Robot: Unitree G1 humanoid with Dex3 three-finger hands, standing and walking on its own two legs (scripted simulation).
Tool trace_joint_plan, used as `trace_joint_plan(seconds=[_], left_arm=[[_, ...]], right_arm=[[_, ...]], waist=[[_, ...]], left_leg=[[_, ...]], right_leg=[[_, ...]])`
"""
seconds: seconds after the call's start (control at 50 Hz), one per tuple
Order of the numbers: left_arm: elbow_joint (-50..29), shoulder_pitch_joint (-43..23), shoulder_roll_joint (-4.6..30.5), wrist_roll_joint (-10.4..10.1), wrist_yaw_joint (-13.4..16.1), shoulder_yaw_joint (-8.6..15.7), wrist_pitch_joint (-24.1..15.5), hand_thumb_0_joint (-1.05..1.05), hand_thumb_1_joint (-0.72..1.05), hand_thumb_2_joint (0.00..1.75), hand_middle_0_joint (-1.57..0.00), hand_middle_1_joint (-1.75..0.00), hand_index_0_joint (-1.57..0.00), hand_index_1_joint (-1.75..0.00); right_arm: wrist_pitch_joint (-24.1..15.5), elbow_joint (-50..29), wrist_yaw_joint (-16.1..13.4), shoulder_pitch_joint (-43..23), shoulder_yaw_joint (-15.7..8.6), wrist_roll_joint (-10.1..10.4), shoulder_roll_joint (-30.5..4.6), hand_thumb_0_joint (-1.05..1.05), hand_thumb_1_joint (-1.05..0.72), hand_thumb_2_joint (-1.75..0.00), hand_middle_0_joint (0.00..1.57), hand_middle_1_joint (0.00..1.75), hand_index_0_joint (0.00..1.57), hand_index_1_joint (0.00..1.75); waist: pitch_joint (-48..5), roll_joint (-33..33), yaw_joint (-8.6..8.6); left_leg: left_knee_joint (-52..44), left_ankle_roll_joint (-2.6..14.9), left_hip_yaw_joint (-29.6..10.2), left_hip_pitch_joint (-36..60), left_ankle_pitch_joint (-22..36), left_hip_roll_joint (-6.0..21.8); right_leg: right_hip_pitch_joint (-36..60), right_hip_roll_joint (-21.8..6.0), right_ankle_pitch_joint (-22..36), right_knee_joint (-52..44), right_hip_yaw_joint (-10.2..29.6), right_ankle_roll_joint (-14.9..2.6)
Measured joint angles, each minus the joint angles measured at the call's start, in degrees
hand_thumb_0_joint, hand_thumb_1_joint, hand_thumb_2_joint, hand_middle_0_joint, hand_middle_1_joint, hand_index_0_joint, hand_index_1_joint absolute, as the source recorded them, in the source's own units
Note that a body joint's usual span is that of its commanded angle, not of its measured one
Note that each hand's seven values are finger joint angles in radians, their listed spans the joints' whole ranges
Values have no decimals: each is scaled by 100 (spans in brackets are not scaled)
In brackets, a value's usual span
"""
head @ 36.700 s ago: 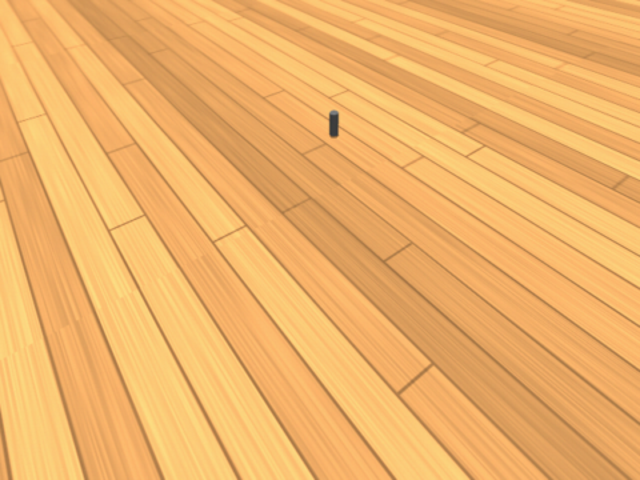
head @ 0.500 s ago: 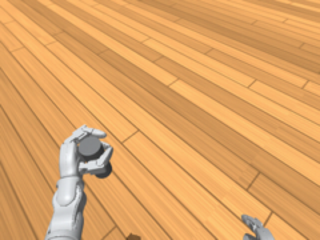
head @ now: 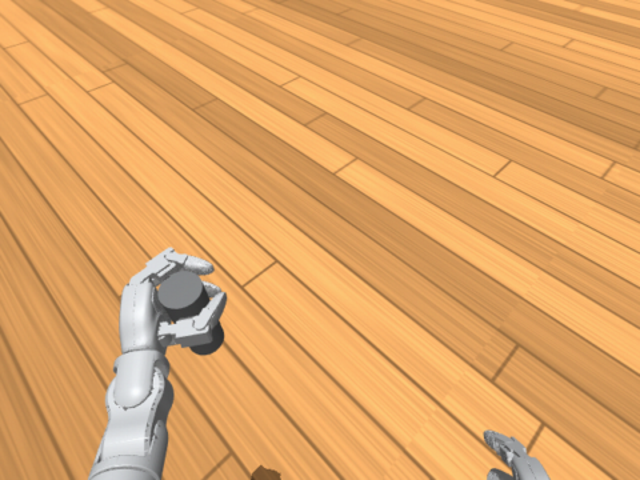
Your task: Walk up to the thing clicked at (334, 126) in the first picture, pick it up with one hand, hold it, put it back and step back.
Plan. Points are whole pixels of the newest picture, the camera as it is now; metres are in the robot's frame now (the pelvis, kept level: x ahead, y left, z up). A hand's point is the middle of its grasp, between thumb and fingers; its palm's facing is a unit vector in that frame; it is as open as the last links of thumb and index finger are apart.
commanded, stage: hold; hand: left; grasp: from the side
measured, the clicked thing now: (194, 316) +0.33 +0.18 +0.02
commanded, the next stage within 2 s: crouch in 0.70 s
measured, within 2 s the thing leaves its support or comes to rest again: neither
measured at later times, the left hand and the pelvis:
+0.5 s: hand (194, 308) +0.32 +0.17 +0.05, palm faces +0.15 -0.99 -0.03, open 6.8 cm; pelvis +0.00 +0.00 +0.00, yaw +0 degrees
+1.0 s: hand (198, 311) +0.33 +0.17 +0.04, palm faces +0.18 -0.98 -0.02, open 6.8 cm; pelvis +0.00 +0.00 +0.00, yaw +0 degrees
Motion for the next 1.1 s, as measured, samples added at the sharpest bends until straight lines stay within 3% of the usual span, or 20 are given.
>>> trace_joint_plan(seconds=[0.84, 0.98, 1.1], left_arm=[[-62, 32, -11, 17, 80, -42, 4, 4, 3, 105, -88, -109, -90, -107], [169, -26, -48, 26, 109, 34, -132, 4, 3, 105, -88, -109, -90, -107], [663, -238, -66, 112, 136, 187, -513, 4, 2, 106, -88, -108, -90, -107]], right_arm=[[-46, -24, 15, -3, 2, 7, 9, 1, -92, -91, 20, 30, 20, 30], [-59, 4, 41, -24, -24, -25, 3, 1, -90, -90, 20, 30, 20, 30], [-102, 13, 116, -98, -86, -98, -10, 1, -88, -90, 20, 30, 20, 30]], waist=[[24, 14, 4], [-18, -1, -15], [-58, -70, -62]], left_leg=[[28, 8, -2, -40, 14, -7], [138, -1, -17, -227, -19, -1], [527, -9, -46, -787, -124, 1]], right_leg=[[-38, -3, 18, 23, 7, 5], [-228, 2, -26, 146, 0, -5], [-794, -1, -154, 565, -4, -20]])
